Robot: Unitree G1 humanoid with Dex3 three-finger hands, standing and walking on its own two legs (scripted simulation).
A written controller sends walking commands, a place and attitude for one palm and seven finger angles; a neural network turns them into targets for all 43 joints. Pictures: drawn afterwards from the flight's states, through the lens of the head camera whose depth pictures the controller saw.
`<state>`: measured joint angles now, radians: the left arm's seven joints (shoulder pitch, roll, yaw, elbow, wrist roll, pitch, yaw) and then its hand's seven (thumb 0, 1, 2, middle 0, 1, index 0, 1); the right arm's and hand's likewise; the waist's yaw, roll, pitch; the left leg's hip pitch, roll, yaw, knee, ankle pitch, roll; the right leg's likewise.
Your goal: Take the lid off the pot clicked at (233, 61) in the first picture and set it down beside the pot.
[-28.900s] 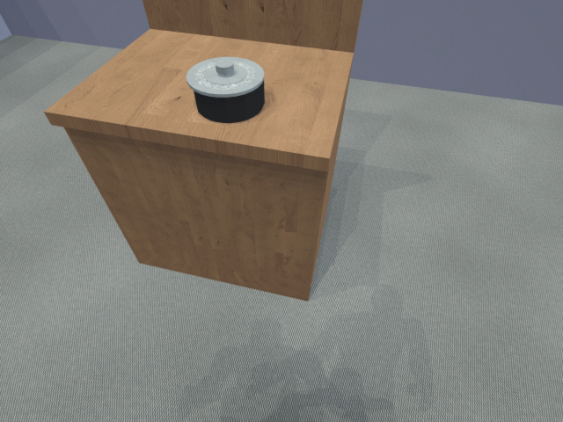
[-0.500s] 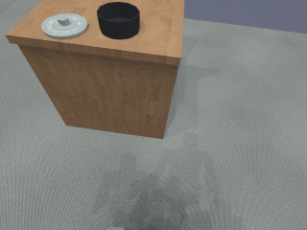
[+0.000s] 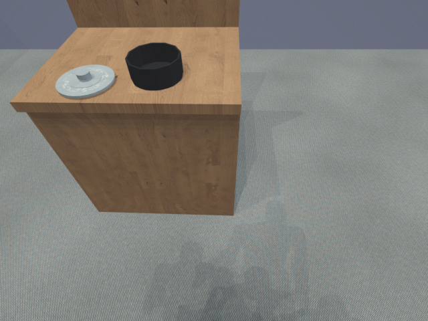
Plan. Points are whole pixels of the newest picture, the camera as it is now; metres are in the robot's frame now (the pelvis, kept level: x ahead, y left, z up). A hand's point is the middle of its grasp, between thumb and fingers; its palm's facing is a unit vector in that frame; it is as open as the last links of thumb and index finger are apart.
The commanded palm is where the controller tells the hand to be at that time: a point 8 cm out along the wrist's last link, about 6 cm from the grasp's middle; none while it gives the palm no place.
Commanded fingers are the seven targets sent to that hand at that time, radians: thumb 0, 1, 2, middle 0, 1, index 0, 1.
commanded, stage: let the arm hang, fingers relaxed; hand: left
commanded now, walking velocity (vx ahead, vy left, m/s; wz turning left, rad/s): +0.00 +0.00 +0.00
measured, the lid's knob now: (83, 74) +0.83 +0.46 +0.02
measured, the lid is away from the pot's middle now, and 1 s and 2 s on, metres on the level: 0.24 0.24 0.24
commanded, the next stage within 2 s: look to check the result in 0.56 s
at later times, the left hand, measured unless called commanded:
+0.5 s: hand out of the picture +0.02 +0.19 -0.17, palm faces +0.00 -0.98 -0.22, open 7.3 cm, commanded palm none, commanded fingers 0.00 0.90 0.90 -0.20 -0.30 -0.20 -0.30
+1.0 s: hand out of the picture +0.02 +0.19 -0.17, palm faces +0.00 -0.98 -0.21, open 7.3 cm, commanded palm none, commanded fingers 0.00 0.90 0.90 -0.20 -0.30 -0.20 -0.30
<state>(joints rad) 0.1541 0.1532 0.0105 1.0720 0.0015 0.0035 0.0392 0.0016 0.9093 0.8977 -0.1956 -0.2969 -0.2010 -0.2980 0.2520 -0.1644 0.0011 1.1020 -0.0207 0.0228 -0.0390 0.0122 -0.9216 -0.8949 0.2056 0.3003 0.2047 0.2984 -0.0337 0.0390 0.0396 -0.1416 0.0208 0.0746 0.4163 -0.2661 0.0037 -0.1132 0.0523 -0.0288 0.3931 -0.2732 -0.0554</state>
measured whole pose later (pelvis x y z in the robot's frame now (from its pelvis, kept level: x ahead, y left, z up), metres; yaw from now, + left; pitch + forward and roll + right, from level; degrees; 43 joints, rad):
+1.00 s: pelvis -0.01 +0.01 +0.00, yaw -1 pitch -1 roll +0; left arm 0.22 0.16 0.01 1.12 0.00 0.00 0.04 0.00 0.92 0.90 -0.20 -0.30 -0.20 -0.30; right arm 0.25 -0.15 0.00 1.13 -0.02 0.01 -0.04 0.01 -0.91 -0.90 0.20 0.30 0.20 0.30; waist -0.02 0.01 0.05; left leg -0.14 0.01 0.09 0.40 -0.25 0.02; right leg -0.11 0.04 -0.02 0.37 -0.25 -0.04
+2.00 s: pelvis -0.01 +0.01 +0.00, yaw +0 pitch -1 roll +0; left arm 0.21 0.16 0.01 1.12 0.00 0.00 0.04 0.00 0.92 0.90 -0.20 -0.30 -0.20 -0.30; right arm 0.24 -0.16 0.00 1.13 -0.02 0.01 -0.04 0.01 -0.91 -0.90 0.20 0.30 0.20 0.30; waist -0.02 0.01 0.06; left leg -0.14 0.01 0.08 0.39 -0.24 0.02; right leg -0.12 0.04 -0.02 0.37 -0.24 -0.04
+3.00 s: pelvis +0.00 +0.00 +0.00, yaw +0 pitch +0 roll +0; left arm 0.21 0.16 0.01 1.12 0.00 0.00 0.04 0.00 0.92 0.90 -0.20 -0.30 -0.20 -0.30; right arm 0.24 -0.16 0.00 1.13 -0.02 0.01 -0.04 0.01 -0.91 -0.90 0.20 0.30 0.20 0.30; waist -0.03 0.02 0.05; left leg -0.14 0.02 0.08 0.38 -0.24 0.00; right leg -0.11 0.05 -0.03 0.36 -0.25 -0.05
